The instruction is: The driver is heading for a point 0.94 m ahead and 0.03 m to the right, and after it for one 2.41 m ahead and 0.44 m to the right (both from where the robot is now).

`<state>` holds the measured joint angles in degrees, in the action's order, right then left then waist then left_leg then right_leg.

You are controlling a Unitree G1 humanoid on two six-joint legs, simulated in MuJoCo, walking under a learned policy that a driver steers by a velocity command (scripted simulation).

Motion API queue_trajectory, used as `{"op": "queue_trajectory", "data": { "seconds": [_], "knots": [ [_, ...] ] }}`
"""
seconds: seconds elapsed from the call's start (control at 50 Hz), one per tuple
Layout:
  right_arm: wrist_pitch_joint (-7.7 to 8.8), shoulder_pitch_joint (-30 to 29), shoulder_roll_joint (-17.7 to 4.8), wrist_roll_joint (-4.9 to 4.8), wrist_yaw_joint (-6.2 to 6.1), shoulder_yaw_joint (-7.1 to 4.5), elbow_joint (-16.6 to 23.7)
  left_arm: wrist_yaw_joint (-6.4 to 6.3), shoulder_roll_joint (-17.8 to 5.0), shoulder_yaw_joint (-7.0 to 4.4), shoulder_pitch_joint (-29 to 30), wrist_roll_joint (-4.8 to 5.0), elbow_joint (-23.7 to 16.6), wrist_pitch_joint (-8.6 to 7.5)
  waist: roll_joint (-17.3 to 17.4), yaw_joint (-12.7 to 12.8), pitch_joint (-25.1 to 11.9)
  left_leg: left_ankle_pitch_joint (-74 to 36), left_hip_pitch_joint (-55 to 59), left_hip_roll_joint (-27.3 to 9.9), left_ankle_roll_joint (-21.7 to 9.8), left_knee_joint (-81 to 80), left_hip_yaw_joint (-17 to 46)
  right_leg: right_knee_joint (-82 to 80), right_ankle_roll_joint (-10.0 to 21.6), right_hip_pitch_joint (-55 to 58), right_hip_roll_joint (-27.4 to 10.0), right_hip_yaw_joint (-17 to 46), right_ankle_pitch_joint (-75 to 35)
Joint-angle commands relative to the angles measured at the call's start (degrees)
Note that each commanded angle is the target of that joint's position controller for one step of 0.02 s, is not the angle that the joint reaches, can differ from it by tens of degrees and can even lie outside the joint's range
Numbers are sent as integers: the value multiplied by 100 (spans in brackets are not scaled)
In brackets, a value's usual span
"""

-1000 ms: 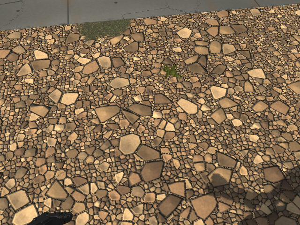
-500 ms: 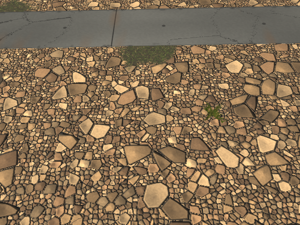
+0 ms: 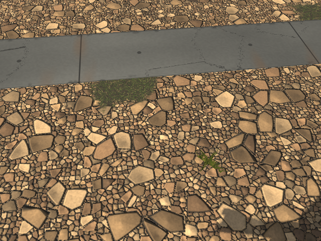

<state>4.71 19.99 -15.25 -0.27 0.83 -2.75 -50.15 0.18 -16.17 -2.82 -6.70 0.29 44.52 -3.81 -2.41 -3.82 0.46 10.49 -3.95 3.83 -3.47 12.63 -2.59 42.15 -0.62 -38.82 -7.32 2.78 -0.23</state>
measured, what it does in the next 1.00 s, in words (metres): walks ahead: right foot, then left foot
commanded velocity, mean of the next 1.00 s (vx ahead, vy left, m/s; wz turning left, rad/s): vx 0.50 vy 0.00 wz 0.00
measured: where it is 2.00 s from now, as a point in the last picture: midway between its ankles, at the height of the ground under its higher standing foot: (158, 155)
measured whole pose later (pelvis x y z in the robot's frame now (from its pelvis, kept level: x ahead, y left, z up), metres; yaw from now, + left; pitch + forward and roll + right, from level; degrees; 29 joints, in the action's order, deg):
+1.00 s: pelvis +0.54 +0.01 +0.00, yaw +0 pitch +1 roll +1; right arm 5.0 18.1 -14.3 0.3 1.3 -3.0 -51.8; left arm -0.5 -16.9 -3.8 -9.6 0.4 49.5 -3.6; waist -2.6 -2.4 0.9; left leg 8.7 -8.1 3.5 -4.2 15.7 -3.1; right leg 54.9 0.4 -37.2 -7.7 2.5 8.5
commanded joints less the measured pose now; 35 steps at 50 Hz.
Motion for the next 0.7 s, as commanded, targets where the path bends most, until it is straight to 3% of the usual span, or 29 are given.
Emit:
{"op": "queue_trajectory", "data": {
  "seconds": [0.02,0.08,0.12,0.14,0.16,0.18,0.2,0.22,0.24,0.26,0.28,0.3,0.32,0.34,0.38,0.44,0.52,0.6,0.66,0.7],
  "knots": [
    [47,24,-1010,-58,-53,-223,224,71,-216,-8,581,39,-447,-100,554,-33,244,-1055,-252,-1483,-830,-526,689,-694,1,329,173,-190,-547],
    [-44,227,-1045,-84,-71,-243,68,168,-287,-12,944,73,-621,-141,593,-95,347,-1115,321,-1747,-777,-267,793,-1084,135,197,247,-154,-203],
    [-102,201,-1105,-101,-100,-275,15,222,-390,-39,897,68,-654,-172,669,21,297,-1461,626,-1894,-684,-2,860,-1270,284,371,314,-173,219],
    [-129,141,-1145,-104,-112,-289,8,229,-468,-71,705,63,-611,-184,729,153,186,-1924,700,-1900,-623,226,845,-1340,365,703,404,-257,415],
    [-158,9,-1164,-112,-124,-289,24,216,-591,-146,235,44,-478,-193,736,453,-83,-2795,660,-1754,-516,776,688,-1509,485,1420,577,-429,451],
    [-179,12,-1013,-80,-135,-231,46,169,-866,-291,-650,21,-195,-191,607,824,-670,-3188,315,-1435,-356,1825,443,-1499,665,2715,622,-466,346],
    [-167,76,-710,68,-150,-96,207,108,-1314,-414,-1704,-36,-9,-169,-134,1154,-1580,-1640,-861,-1053,-124,3692,139,-1312,1056,4465,-477,779,103],
    [-38,760,-80,22,-94,77,247,143,-1624,-470,-1874,-20,112,-136,-1653,754,-2136,2039,-3112,-26,186,5423,299,-2031,1902,6123,-1501,3409,1460],
    [73,366,-719,-93,-60,-57,186,151,-1039,-315,-1797,42,35,-139,-934,1002,-1855,2287,-3770,-318,120,6047,969,-2412,1728,5932,-1393,3622,2217],
    [144,-155,-951,-209,-32,-130,353,134,-852,-244,-1382,33,-27,-149,-631,944,-1082,1753,-4078,-588,38,6074,857,-2522,1501,5230,-1227,2827,2019],
    [159,-413,-889,-180,-60,-120,396,133,-772,-210,-987,-1,-93,-148,-180,771,-677,1221,-3887,-868,56,5835,698,-2649,1400,4468,-1013,2240,1426],
    [137,-534,-840,-89,-78,-144,412,146,-623,-174,-727,-37,-116,-153,-80,626,-370,892,-3693,-1029,102,5516,664,-2823,1379,3855,-827,1820,924],
    [80,-423,-767,-70,-76,-155,389,149,-522,-140,-605,-91,-118,-177,-227,447,-330,668,-3335,-1163,127,5344,709,-2978,1345,3470,-694,1538,610],
    [17,-321,-661,-69,-80,-145,350,158,-489,-140,-572,-82,-94,-203,-267,363,-314,567,-3138,-1193,169,5199,693,-3137,1370,3263,-612,1347,457],
    [-81,-369,-523,-42,-100,-126,364,143,-586,-168,-631,-41,6,-257,-201,292,-179,349,-3164,-1234,273,4874,629,-3359,1446,3018,-572,1002,117],
    [-100,-919,-480,16,-109,-118,542,62,-729,-207,-853,-34,168,-235,-58,399,39,-455,-3569,-1255,418,4004,601,-3535,1437,3094,-519,646,-170],
    [-37,-1643,-322,-8,-36,-56,714,-3,-809,-212,-1146,15,358,-179,-81,644,204,-1501,-3335,-1056,417,2661,398,-3584,1226,3170,-304,147,-143],
    [12,-2274,-331,-66,73,-24,941,-22,-874,-233,-1551,63,622,-90,-67,855,382,-1485,-3371,-903,331,1993,330,-3389,1205,3745,-540,139,-89],
    [60,-2348,-454,-74,166,-47,1045,-60,-951,-276,-1553,93,730,-1,-151,739,368,-947,-3275,-827,118,1700,346,-3031,1090,4253,-790,217,-544],
    [82,-1806,-647,-61,170,-138,913,-82,-1035,-303,-1375,97,728,54,-267,385,37,-627,-2376,-578,-64,1555,117,-2405,949,4337,-729,113,-1836]
  ]
}}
